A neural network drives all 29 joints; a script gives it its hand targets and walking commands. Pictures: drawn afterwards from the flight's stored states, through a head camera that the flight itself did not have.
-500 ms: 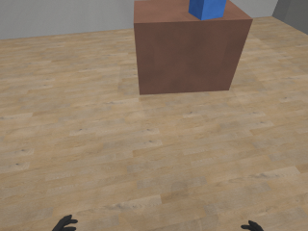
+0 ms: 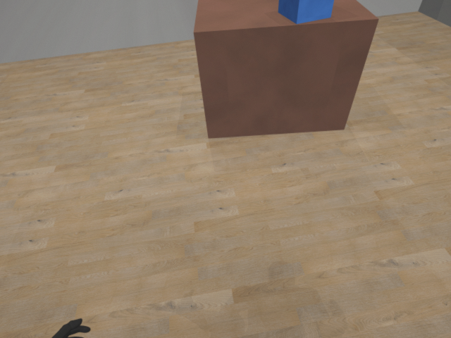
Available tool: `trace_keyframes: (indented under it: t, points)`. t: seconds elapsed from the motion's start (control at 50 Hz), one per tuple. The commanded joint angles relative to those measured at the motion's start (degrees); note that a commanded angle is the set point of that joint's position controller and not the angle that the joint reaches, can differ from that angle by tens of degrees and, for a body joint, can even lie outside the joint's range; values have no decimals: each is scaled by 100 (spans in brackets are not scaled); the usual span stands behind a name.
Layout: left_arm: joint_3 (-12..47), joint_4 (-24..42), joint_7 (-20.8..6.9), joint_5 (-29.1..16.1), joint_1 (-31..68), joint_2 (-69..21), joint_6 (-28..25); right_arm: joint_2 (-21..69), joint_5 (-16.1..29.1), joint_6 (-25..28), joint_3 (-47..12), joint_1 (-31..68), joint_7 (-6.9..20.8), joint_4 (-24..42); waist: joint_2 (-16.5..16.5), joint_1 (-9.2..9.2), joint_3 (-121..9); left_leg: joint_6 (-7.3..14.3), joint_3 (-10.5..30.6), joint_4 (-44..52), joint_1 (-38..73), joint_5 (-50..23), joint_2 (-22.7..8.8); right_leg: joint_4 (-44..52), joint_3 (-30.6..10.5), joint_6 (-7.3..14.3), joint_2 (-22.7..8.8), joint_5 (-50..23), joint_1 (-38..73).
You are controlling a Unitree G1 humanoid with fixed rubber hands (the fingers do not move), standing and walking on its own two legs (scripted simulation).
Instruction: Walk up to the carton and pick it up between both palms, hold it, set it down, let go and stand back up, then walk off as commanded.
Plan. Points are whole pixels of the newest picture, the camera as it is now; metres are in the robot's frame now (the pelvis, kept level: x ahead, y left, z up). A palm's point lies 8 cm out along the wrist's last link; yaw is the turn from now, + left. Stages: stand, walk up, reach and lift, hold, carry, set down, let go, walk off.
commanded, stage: walk up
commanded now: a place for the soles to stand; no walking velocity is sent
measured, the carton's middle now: out of the picture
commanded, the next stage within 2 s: none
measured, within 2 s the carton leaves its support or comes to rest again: neither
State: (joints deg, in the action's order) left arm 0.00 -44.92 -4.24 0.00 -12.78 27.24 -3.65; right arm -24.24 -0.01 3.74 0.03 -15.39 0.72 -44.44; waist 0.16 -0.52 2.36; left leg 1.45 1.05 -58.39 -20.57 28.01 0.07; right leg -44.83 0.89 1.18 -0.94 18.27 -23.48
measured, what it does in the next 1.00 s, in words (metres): walks ahead: left foot, then right foot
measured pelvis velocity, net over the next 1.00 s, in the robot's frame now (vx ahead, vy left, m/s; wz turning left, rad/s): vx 0.31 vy -0.05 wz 0.19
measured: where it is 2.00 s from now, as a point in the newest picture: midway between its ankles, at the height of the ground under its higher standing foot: (257, 278)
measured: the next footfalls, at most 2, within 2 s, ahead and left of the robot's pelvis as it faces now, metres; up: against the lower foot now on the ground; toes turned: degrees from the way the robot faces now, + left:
left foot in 0.44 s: +0.24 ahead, +0.14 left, +0.00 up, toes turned +9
right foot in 0.84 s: +0.45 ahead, -0.12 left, +0.00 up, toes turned +7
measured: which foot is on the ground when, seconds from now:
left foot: up 0.00-0.42, down 0.44-0.88, up 0.90-1.00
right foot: down 0.00-0.44, up 0.46-0.82, down 0.84-1.00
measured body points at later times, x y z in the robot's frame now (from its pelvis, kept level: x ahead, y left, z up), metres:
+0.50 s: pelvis +0.15 +0.02 +0.00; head +0.16 +0.04 +0.45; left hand +0.17 +0.35 -0.11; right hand +0.31 -0.27 -0.08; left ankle +0.20 +0.13 -0.71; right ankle +0.08 -0.10 -0.67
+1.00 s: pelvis +0.31 -0.05 +0.00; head +0.33 -0.05 +0.45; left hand +0.34 +0.29 -0.09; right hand +0.46 -0.34 -0.10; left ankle +0.23 +0.10 -0.65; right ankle +0.41 -0.13 -0.71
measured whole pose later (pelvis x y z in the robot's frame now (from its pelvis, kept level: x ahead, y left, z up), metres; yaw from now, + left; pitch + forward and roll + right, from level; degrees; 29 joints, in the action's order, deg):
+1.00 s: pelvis +0.31 -0.05 +0.00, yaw +11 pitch -4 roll +3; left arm 0.0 -44.9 -4.9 0.0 -15.5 27.2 -2.3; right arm -24.9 0.0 5.3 0.0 -15.9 -0.6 -44.6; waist -1.8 0.0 6.4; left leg 1.7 -0.6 -64.3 -20.6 24.6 -1.7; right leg -43.3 2.7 1.6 -3.4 16.1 -23.8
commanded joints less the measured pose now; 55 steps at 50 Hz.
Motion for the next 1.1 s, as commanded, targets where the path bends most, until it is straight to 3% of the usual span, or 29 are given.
trace_keyframes:
  t: [0.0,0.08,0.1,0.14,0.16,0.18,0.28,0.32,0.34,0.38,0.4,0.42,0.44,0.46,0.52,0.54,0.68,0.7,0.72,0.76,0.8,0.82,0.84,0.86,0.88,0.9,0.92,0.98,1.08]
  points:
    - [-816,234,160,162,-76,1599,-150,-1629,-11,53,695,128,49,62,-489,-139,780,95,606,-1021,-2031,-1057,-90,3758,-3058,-100,-1302,2879,807]
    - [-694,184,111,79,-474,1303,-153,-1506,-9,36,693,162,86,45,-444,-164,988,-57,421,-470,-1745,-1488,-151,3703,-2021,202,-1108,1894,1040]
    - [-680,258,105,89,-581,1312,-129,-1489,-6,37,664,306,81,92,-427,-243,1002,-85,326,-258,-1815,-1399,-169,3714,-2033,402,-1144,1990,1147]
    - [-734,245,99,60,-705,1415,-116,-1510,11,24,650,464,101,94,-418,-346,1004,-102,304,146,-1816,-1382,-121,3695,-1845,436,-1215,1769,1463]
    - [-727,261,94,70,-707,1384,-112,-1398,21,46,608,533,114,177,-676,-327,1075,-85,182,347,-1892,-1322,-188,3721,-1672,594,-1208,1803,1517]
    - [-709,250,92,87,-764,1364,-93,-1403,-20,59,623,688,95,224,-479,-413,1130,-108,197,575,-1986,-1228,-161,3650,-1740,592,-1280,1539,1769]
    - [-759,213,116,65,-1086,1361,-19,-1157,-5,102,532,984,79,493,-756,-580,851,25,-219,1449,-2026,-909,-129,2873,-999,682,-1330,-1776,2839]
    - [-729,357,104,77,-953,1371,40,-1112,-14,154,543,1068,68,566,-940,-555,900,119,-569,2058,-1677,-830,-97,2679,-716,887,-1428,-2062,2561]
    - [-739,427,73,69,-702,1405,81,-1149,-24,183,576,867,58,565,-788,-359,835,210,-721,2409,-1206,-744,-44,2473,-582,974,-1451,-2082,2306]
    - [-670,609,57,-2,-312,1241,141,-1242,-111,255,718,-421,-18,164,-355,252,278,327,-1097,3372,916,-1788,384,936,260,703,-940,-2773,1332]
    - [-531,740,77,-37,-317,823,116,-1554,-249,291,865,-1410,-117,-75,274,654,-529,522,-308,3084,2488,-2014,19,-529,368,436,-751,-2456,365]
    - [-428,785,60,25,-508,374,110,-1998,-320,285,976,-1736,-203,-111,1067,673,-963,858,1715,3144,3460,-1012,-1169,-1816,423,141,-249,54,-970]
    - [-541,892,35,84,-195,885,121,-2540,-87,279,1050,-1790,-253,19,988,758,-955,1527,4579,4194,3283,613,-2335,-2624,-189,-4,355,1406,-1970]
    - [-636,723,63,64,266,1339,171,-2462,96,267,999,-1387,-275,-17,50,756,-378,1657,4410,4341,2435,1012,-2393,-2892,-905,92,-57,1011,-1986]
    - [-652,531,39,88,-205,1190,117,-1825,103,348,795,-574,-282,163,68,190,-180,1249,2541,3886,2006,-1363,-1796,-2564,-853,31,-417,317,-1960]
    - [-651,485,15,83,-431,1094,123,-1794,69,392,775,-631,-272,40,309,102,-242,1212,2209,3752,1601,-2107,-1760,-2434,-849,-41,-530,269,-1606]
    - [-624,535,-118,141,125,1085,189,-2005,-70,474,880,-531,-222,34,931,288,-362,1338,1408,3609,1658,-1916,-1664,-923,-350,-91,-788,-345,-1841]
    - [-604,529,-130,183,280,1071,153,-1973,-57,466,855,-546,-232,62,688,379,-304,1355,1415,3502,1656,-2085,-1703,-626,-272,-66,-771,-345,-1805]
    - [-606,495,-148,166,260,962,119,-1984,-67,465,856,-495,-227,50,825,317,-226,1314,1197,3402,1498,-2578,-1676,-330,-158,-22,-749,-546,-1620]
    - [-660,432,-163,142,97,1020,85,-2034,-94,431,834,-31,-229,119,836,116,-556,1260,1040,3126,1089,-2435,-1762,145,-118,50,-675,-406,-673]
    - [-771,217,-132,154,-685,1042,84,-1995,-132,374,783,452,-214,170,884,-423,-731,983,543,2365,257,-2255,-1474,844,166,136,-435,-847,809]
    - [-930,-39,-61,189,-1399,1253,64,-1614,-147,359,690,342,-227,157,119,-734,-1006,772,153,1070,-85,-2276,-1081,957,175,131,-158,-535,1764]
    - [-1016,-155,21,238,-1953,1564,14,-1180,-124,332,542,117,-215,153,-1145,-1058,-1068,483,-354,-598,-928,-2014,-465,1650,-811,151,-439,601,2445]
    - [-1024,34,79,204,-1813,1923,-30,-903,-26,314,399,-145,-210,235,-2344,-829,-895,210,-192,-1546,-2465,164,527,2755,-3698,484,-1630,1367,2792]
    - [-939,226,39,95,-1234,1892,6,-1479,-49,205,499,23,-258,221,-1514,-517,-488,236,71,-1846,-2278,256,256,3519,-4487,734,-1860,2635,1775]
    - [-903,298,27,54,-721,1798,65,-1577,-31,153,526,-159,-217,15,-1010,-264,-105,288,174,-1742,-2002,-39,-123,3683,-4062,603,-1761,3544,1190]
    - [-859,366,18,69,-415,1628,98,-1648,13,161,587,-97,-184,-4,-728,-195,391,243,32,-1393,-1913,-252,-264,3482,-3538,609,-1535,3150,688]
    - [-754,386,23,71,-309,1368,122,-1624,-46,149,644,-315,-138,-165,-856,-116,589,82,-212,-455,-1281,-775,-377,3323,-2326,641,-1044,2246,267]
    - [-731,427,-45,60,-525,1370,134,-1474,16,164,611,-102,-138,-80,-722,-229,471,48,-317,655,-1221,-424,-390,3192,-1927,1022,-1143,1816,939]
